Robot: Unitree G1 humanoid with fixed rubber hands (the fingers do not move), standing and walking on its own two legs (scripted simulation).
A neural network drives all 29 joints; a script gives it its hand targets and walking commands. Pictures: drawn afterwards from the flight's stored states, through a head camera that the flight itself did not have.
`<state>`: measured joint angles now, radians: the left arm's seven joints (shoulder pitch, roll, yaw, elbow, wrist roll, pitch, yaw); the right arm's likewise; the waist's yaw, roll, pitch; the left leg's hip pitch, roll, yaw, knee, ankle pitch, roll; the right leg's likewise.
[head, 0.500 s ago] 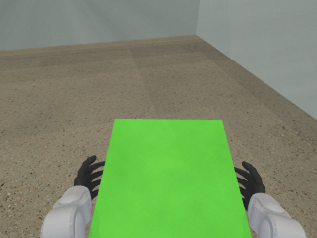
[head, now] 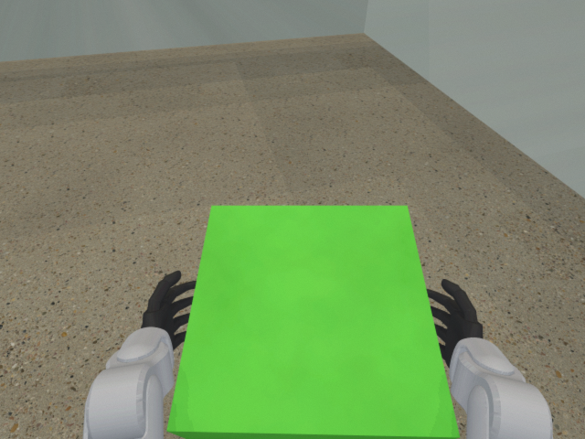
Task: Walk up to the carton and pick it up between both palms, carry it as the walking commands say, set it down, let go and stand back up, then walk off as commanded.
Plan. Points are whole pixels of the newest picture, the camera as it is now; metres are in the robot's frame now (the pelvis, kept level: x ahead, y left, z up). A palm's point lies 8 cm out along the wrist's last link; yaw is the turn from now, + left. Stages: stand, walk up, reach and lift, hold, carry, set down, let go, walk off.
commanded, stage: carry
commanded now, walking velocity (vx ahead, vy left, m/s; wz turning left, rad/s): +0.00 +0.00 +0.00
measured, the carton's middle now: (308, 335) +0.29 +0.00 -0.01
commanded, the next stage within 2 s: hold in 1.06 s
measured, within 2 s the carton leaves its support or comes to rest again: neither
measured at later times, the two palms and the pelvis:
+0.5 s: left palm (167, 334) +0.25 +0.17 +0.07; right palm (463, 346) +0.24 -0.19 +0.07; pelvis +0.01 +0.00 +0.00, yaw +0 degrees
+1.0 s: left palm (173, 332) +0.26 +0.17 +0.05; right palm (453, 337) +0.26 -0.19 +0.05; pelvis +0.01 -0.01 +0.00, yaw +1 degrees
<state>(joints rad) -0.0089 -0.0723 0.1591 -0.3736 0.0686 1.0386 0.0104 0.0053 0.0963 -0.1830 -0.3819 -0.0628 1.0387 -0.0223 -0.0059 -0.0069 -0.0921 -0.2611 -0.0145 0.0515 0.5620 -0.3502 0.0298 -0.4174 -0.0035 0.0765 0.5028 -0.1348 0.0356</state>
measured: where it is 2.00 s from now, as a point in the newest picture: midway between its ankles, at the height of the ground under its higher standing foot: outside the picture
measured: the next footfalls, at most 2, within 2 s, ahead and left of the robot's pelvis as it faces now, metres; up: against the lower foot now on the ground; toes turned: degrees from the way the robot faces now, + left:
none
